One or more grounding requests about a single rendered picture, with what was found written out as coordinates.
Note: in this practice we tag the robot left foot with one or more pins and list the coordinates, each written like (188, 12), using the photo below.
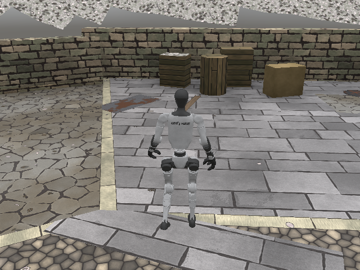
(164, 225)

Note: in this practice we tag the robot right upper arm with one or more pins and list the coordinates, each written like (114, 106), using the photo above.
(201, 129)

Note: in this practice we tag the right robot thigh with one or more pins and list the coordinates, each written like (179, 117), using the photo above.
(193, 168)

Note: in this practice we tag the left robot hand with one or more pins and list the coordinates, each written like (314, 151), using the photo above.
(151, 155)

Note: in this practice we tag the left robot forearm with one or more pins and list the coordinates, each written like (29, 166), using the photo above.
(153, 145)

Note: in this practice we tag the right robot hand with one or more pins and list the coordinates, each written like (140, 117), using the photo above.
(212, 162)

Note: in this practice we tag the robot left upper arm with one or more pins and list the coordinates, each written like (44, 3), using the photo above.
(163, 118)

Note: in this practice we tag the right robot forearm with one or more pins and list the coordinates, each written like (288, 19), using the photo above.
(208, 150)

